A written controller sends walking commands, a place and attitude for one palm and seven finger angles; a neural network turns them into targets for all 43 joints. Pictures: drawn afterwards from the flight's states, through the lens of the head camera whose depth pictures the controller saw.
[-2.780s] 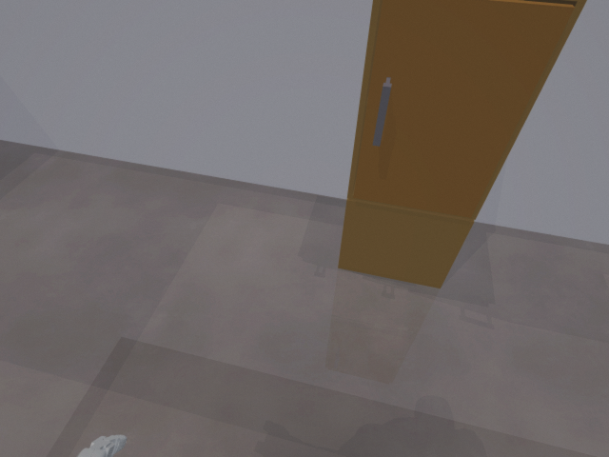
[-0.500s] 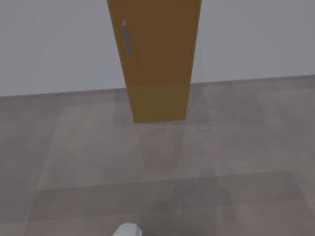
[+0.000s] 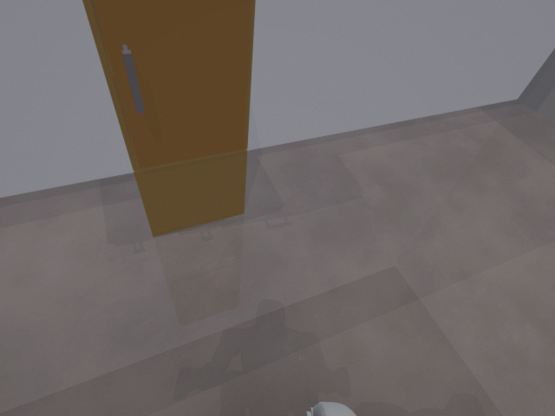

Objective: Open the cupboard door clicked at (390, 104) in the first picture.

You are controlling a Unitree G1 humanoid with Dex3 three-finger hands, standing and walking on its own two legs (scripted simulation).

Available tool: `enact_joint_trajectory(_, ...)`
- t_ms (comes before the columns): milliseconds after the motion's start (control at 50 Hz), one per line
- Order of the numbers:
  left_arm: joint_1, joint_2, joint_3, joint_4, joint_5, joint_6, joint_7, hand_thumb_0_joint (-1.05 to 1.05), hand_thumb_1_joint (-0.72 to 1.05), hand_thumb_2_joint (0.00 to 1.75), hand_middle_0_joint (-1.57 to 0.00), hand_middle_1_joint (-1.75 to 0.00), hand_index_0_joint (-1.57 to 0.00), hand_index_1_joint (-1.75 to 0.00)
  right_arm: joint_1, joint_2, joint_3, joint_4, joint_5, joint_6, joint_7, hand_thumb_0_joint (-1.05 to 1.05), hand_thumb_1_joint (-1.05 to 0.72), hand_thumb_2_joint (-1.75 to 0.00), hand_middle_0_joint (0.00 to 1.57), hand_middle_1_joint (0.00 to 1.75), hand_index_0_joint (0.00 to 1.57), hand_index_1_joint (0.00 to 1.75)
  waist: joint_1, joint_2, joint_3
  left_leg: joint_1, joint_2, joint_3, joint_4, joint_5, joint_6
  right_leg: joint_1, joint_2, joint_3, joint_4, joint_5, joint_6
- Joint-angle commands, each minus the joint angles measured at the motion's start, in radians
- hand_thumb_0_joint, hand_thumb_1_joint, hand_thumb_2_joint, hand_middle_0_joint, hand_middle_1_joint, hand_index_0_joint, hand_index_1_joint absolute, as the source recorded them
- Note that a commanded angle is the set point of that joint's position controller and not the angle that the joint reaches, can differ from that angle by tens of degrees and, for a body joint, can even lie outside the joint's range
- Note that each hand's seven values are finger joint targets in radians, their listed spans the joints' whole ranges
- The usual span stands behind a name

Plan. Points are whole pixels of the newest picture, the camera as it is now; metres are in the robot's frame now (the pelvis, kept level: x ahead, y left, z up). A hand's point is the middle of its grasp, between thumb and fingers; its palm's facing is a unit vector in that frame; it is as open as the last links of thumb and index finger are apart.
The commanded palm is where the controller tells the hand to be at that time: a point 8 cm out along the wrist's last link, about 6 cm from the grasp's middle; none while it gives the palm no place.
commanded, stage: walk to a spot facing it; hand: left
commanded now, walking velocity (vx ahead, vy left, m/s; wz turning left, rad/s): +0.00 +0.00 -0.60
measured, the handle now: (132, 79) +0.86 +0.46 -0.02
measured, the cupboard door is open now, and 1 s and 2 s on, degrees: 0 0 0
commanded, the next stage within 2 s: turn to face it in 0.64 s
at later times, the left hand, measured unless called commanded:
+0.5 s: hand (223, 394) +0.18 +0.09 -0.16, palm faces -0.28 -0.93 -0.23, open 7.4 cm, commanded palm none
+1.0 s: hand (233, 317) +0.32 +0.10 -0.19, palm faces -0.29 -0.94 -0.17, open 7.4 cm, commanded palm none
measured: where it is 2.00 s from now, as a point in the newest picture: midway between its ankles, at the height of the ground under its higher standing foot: outside the picture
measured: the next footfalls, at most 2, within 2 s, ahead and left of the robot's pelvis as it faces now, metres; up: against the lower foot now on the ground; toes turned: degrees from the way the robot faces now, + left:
right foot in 0.36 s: -0.01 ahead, -0.16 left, +0.00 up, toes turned -21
left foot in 0.76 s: +0.33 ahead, -0.03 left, +0.00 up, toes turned -15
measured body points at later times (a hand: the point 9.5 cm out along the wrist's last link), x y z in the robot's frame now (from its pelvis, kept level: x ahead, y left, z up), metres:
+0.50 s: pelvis +0.04 -0.06 -0.01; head +0.03 -0.07 +0.44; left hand +0.20 +0.14 -0.14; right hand -0.06 -0.31 -0.16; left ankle +0.06 +0.07 -0.67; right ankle -0.05 -0.14 -0.74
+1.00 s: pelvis +0.22 -0.06 -0.01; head +0.25 -0.04 +0.44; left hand +0.34 +0.15 -0.17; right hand +0.17 -0.29 -0.14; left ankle +0.29 -0.01 -0.74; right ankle +0.13 -0.18 -0.67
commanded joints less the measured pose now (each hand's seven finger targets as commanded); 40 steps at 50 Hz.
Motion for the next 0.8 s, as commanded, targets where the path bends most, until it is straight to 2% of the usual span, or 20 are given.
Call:
enact_joint_trajectory(0,-0.08,0.025,-0.003,-0.085,-0.001,-0.013,-0.004,0.0,0.9,0.9,-0.2,-0.3,-0.2,-0.3,0.085,-0.183,-0.056,-0.042,0.002,-0.031,-0.009,0.0,-0.9,-0.9,0.2,0.3,0.2,0.3,-0.059,0.191,0.003,0.136,0.258,-0.183,-0.159,0.29,0.08,-0.099,-0.044,-0.04,-0.075,-0.025,0.019)
enact_joint_trajectory(100,-0.133,0.009,-0.012,-0.092,-0.006,-0.007,-0.007,0.0,0.9,0.9,-0.2,-0.3,-0.2,-0.3,0.116,-0.205,-0.071,-0.017,-0.003,-0.028,-0.003,0.0,-0.9,-0.9,0.2,0.3,0.2,0.3,-0.081,0.213,-0.013,0.144,0.313,-0.135,-0.159,0.258,0.098,-0.027,-0.08,-0.084,-0.22,-0.089,0.008)
enact_joint_trajectory(200,-0.187,-0.01,-0.019,-0.11,0.0,-0.022,-0.022,0.0,0.9,0.9,-0.2,-0.3,-0.2,-0.3,0.133,-0.224,-0.082,0.017,-0.011,-0.031,0.01,0.0,-0.9,-0.9,0.2,0.3,0.2,0.3,-0.099,0.226,-0.023,0.089,0.359,-0.108,-0.208,-0.152,0.076,0.088,-0.075,-0.148,-0.426,-0.141,-0.034)
enact_joint_trajectory(260,-0.151,-0.022,-0.018,-0.104,-0.002,-0.036,-0.022,0.0,0.9,0.9,-0.2,-0.3,-0.2,-0.3,0.124,-0.231,-0.083,0.033,-0.014,-0.033,0.016,0.0,-0.9,-0.9,0.2,0.3,0.2,0.3,-0.073,0.209,-0.035,0.055,0.362,-0.045,-0.152,-0.171,0.039,0.205,-0.053,-0.181,-0.588,-0.121,-0.063)
enact_joint_trajectory(280,-0.095,-0.016,-0.016,-0.084,-0.002,-0.044,-0.018,0.0,0.9,0.9,-0.2,-0.3,-0.2,-0.3,0.118,-0.226,-0.08,0.035,-0.013,-0.032,0.019,0.0,-0.9,-0.9,0.2,0.3,0.2,0.3,-0.041,0.172,-0.058,0.003,0.347,-0.001,-0.062,-0.172,0.011,0.327,-0.038,-0.197,-0.691,-0.052,-0.076)
enact_joint_trajectory(300,-0.013,0.02,-0.008,-0.05,0.0,-0.055,-0.007,0.0,0.9,0.9,-0.2,-0.3,-0.2,-0.3,0.117,-0.2,-0.073,0.032,-0.008,-0.029,0.026,0.0,-0.9,-0.9,0.2,0.3,0.2,0.3,0.001,0.068,-0.089,-0.129,0.303,0.06,0.098,-0.189,-0.037,0.522,-0.057,-0.163,-0.799,-0.014,-0.107)
enact_joint_trajectory(320,0.11,0.139,0.012,-0.016,0.007,-0.07,0.009,0.0,0.9,0.9,-0.2,-0.3,-0.2,-0.3,0.102,-0.135,-0.051,-0.005,0.006,-0.025,0.036,0.0,-0.9,-0.9,0.2,0.3,0.2,0.3,0.061,-0.225,-0.137,-0.413,0.188,0.177,0.4,-0.308,-0.099,0.77,-0.298,0.168,-0.925,-0.207,-0.199)
enact_joint_trajectory(340,0.204,0.209,0.024,0.01,-0.012,-0.067,0.025,0.0,0.9,0.9,-0.2,-0.3,-0.2,-0.3,-0.054,-0.13,-0.037,-0.079,-0.007,-0.023,0.043,0.0,-0.9,-0.9,0.2,0.3,0.2,0.3,0.123,-0.297,-0.074,-0.62,0.086,0.071,0.61,-0.39,-0.12,0.742,-0.424,0.461,-0.998,-0.104,-0.278)
enact_joint_trajectory(360,0.203,0.189,0.021,0.014,-0.016,-0.072,0.037,0.0,0.9,0.9,-0.2,-0.3,-0.2,-0.3,-0.086,-0.158,-0.047,-0.09,-0.012,-0.025,0.045,0.0,-0.9,-0.9,0.2,0.3,0.2,0.3,0.104,-0.17,-0.027,-0.661,0.109,-0.033,0.68,-0.296,-0.108,0.701,-0.429,0.4,-1.003,-0.087,-0.304)
enact_joint_trajectory(380,0.157,0.162,0.016,0.009,-0.017,-0.086,0.042,0.0,0.9,0.9,-0.2,-0.3,-0.2,-0.3,-0.077,-0.154,-0.052,-0.078,-0.008,-0.027,0.049,0.0,-0.9,-0.9,0.2,0.3,0.2,0.3,0.078,-0.152,-0.011,-0.64,0.131,-0.054,0.7,-0.204,-0.103,0.645,-0.384,0.369,-1.003,-0.105,-0.287)
enact_joint_trajectory(400,0.1,0.124,0.01,0.0,-0.013,-0.093,0.045,0.0,0.9,0.9,-0.2,-0.3,-0.2,-0.3,-0.067,-0.156,-0.056,-0.057,-0.011,-0.029,0.051,0.0,-0.9,-0.9,0.2,0.3,0.2,0.3,0.051,-0.136,0.023,-0.623,0.14,-0.064,0.7,-0.156,-0.108,0.599,-0.353,0.325,-1.003,-0.12,-0.278)
enact_joint_trajectory(440,0.044,0.068,-0.019,-0.008,-0.01,-0.111,0.042,0.0,0.9,0.9,-0.2,-0.3,-0.2,-0.3,-0.028,-0.147,-0.059,-0.025,-0.017,-0.026,0.054,0.0,-0.9,-0.9,0.2,0.3,0.2,0.3,-0.007,-0.069,0.105,-0.537,0.142,-0.059,0.644,-0.076,-0.129,0.448,-0.301,0.193,-1.004,0.06,-0.253)
enact_joint_trajectory(480,0.048,0.06,-0.025,0.001,-0.008,-0.126,0.038,0.0,0.9,0.9,-0.2,-0.3,-0.2,-0.3,0.01,-0.116,-0.057,-0.009,-0.014,-0.019,0.057,0.0,-0.9,-0.9,0.2,0.3,0.2,0.3,-0.034,-0.069,0.116,-0.482,0.119,-0.029,0.591,-0.028,-0.142,0.408,-0.254,0.11,-0.999,0.225,-0.238)
enact_joint_trajectory(600,0.13,0.051,-0.036,0.066,-0.004,-0.143,0.046,0.0,0.9,0.9,-0.2,-0.3,-0.2,-0.3,-0.08,-0.088,-0.047,-0.043,-0.004,-0.031,0.069,0.0,-0.9,-0.9,0.2,0.3,0.2,0.3,-0.021,-0.097,0.107,-0.448,0.092,-0.011,0.419,0.074,-0.123,0.448,-0.23,0.085,-0.972,0.392,-0.233)
enact_joint_trajectory(660,0.125,0.064,-0.031,0.075,-0.002,-0.14,0.052,0.0,0.9,0.9,-0.2,-0.3,-0.2,-0.3,-0.096,-0.08,-0.041,-0.047,0.001,-0.045,0.069,0.0,-0.9,-0.9,0.2,0.3,0.2,0.3,-0.02,-0.101,0.078,-0.319,0.06,0.008,0.265,0.063,-0.097,0.453,-0.223,0.075,-0.915,0.477,-0.214)
enact_joint_trajectory(680,0.116,0.072,-0.026,0.076,-0.003,-0.14,0.054,0.0,0.9,0.9,-0.2,-0.3,-0.2,-0.3,-0.061,-0.089,-0.043,-0.037,0.002,-0.052,0.063,0.0,-0.9,-0.9,0.2,0.3,0.2,0.3,-0.039,-0.099,0.053,-0.232,0.043,0.01,0.215,0.055,-0.085,0.446,-0.224,0.074,-0.858,0.558,-0.21)
enact_joint_trajectory(720,0.113,0.058,-0.024,0.083,-0.013,-0.137,0.055,0.0,0.9,0.9,-0.2,-0.3,-0.2,-0.3,0.186,-0.15,-0.057,0.048,-0.008,-0.064,0.04,0.0,-0.9,-0.9,0.2,0.3,0.2,0.3,-0.137,0.011,-0.098,0.116,0.021,0.005,0.062,0.174,-0.073,0.391,-0.153,0.027,-0.554,0.59,-0.16)
enact_joint_trajectory(740,0.175,0.008,-0.028,0.088,-0.027,-0.132,0.051,0.0,0.9,0.9,-0.2,-0.3,-0.2,-0.3,0.312,-0.245,-0.075,0.083,-0.018,-0.069,0.027,0.0,-0.9,-0.9,0.2,0.3,0.2,0.3,-0.161,0.224,-0.249,0.326,0.223,-0.213,0.055,0.352,-0.019,0.275,-0.036,-0.069,-0.298,0.266,-0.11)
enact_joint_trajectory(760,0.25,-0.049,-0.048,0.094,-0.035,-0.128,0.046,0.0,0.9,0.9,-0.2,-0.3,-0.2,-0.3,0.363,-0.305,-0.076,0.101,-0.011,-0.065,0.022,0.0,-0.9,-0.9,0.2,0.3,0.2,0.3,-0.136,0.446,-0.324,0.416,0.425,-0.494,-0.052,0.557,0.077,0.121,0.064,-0.09,-0.003,-0.283,-0.088)
enact_joint_trajectory(780,0.239,-0.031,-0.045,0.096,-0.028,-0.123,0.056,0.0,0.9,0.9,-0.2,-0.3,-0.2,-0.3,0.295,-0.273,-0.06,0.092,0.0,-0.048,0.02,0.0,-0.9,-0.9,0.2,0.3,0.2,0.3,-0.115,0.319,-0.271,0.309,0.435,-0.508,-0.096,0.507,0.141,0.105,0.016,-0.014,0.089,-0.298,-0.108)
